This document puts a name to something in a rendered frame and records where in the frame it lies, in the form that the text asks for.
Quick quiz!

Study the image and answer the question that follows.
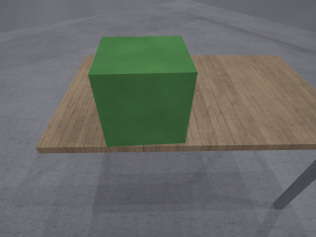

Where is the table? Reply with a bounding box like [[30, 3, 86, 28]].
[[36, 54, 316, 210]]

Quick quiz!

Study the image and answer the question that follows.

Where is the carton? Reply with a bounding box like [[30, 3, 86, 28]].
[[88, 36, 198, 147]]

